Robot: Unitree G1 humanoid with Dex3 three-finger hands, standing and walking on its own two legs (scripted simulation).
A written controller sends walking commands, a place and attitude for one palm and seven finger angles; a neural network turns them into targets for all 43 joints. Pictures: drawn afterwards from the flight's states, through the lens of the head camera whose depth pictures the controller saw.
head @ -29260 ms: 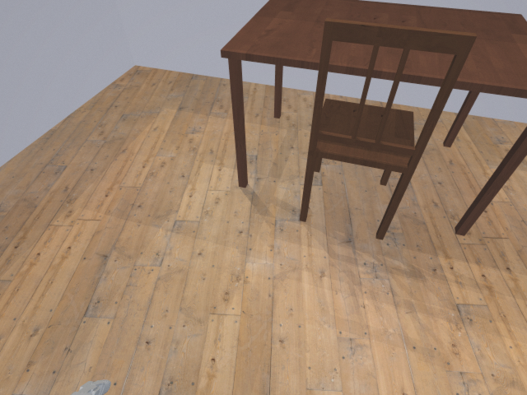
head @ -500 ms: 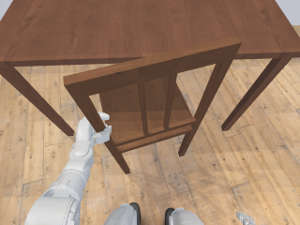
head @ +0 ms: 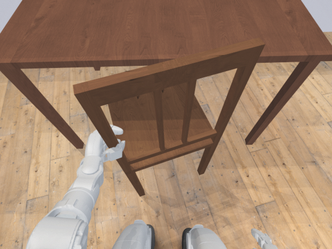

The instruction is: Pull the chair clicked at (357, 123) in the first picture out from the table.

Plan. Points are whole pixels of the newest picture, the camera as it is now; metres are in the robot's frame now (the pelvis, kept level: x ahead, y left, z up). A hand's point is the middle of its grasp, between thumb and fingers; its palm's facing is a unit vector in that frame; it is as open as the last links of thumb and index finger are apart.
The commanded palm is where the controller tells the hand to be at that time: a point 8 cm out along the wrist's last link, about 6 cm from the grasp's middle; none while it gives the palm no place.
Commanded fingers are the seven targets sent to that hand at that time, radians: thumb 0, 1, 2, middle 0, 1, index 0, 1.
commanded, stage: step backward, pulling the chair out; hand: left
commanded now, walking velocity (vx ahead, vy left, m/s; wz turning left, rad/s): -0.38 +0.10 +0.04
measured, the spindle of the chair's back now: (160, 124) +0.44 +0.02 -0.05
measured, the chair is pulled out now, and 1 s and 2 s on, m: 0.12 0.22 0.24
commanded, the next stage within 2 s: none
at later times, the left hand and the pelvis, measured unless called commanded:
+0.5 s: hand (119, 166) +0.32 +0.13 -0.06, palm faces +0.00 -0.98 -0.20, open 5.8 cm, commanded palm +0.31 +0.19 -0.05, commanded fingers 0.00 0.90 0.90 -0.50 -1.45 -0.50 -1.45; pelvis -0.06 +0.01 +0.00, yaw +0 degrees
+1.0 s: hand (113, 190) +0.25 +0.14 -0.05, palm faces +0.01 -0.98 -0.19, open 5.9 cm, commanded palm +0.26 +0.19 -0.05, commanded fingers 0.00 0.90 0.90 -0.50 -1.45 -0.50 -1.45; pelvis -0.11 +0.01 +0.00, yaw +2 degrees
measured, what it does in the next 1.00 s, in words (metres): walks backwards: left foot, then left foot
